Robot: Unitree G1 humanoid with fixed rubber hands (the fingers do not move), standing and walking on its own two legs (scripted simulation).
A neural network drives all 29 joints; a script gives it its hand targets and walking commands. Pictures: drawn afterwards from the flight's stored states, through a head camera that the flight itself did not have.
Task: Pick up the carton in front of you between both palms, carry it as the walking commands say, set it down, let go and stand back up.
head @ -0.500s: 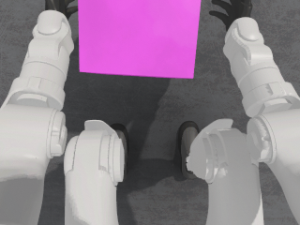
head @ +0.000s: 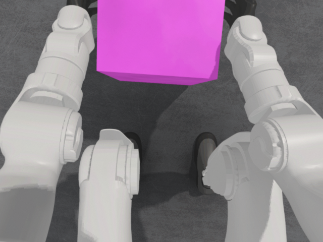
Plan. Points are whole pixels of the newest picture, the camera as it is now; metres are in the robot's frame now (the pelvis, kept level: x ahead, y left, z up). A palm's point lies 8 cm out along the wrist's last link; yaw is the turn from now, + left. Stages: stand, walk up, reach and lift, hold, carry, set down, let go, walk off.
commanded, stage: reach and lift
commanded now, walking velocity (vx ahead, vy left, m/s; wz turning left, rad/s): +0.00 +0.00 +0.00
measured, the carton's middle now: (159, 35) +0.52 +0.05 -0.24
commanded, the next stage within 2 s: none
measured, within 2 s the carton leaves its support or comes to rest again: leaves its support in 0.04 s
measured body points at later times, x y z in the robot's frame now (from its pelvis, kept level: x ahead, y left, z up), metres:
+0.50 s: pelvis +0.01 +0.00 +0.09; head +0.26 +0.05 +0.45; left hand +0.50 +0.21 +0.01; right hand +0.52 -0.09 +0.02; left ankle +0.12 +0.12 -0.33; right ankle +0.13 -0.13 -0.33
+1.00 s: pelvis +0.04 +0.00 +0.21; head +0.22 +0.03 +0.63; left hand +0.46 +0.19 +0.16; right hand +0.49 -0.11 +0.17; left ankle +0.12 +0.12 -0.33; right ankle +0.13 -0.13 -0.33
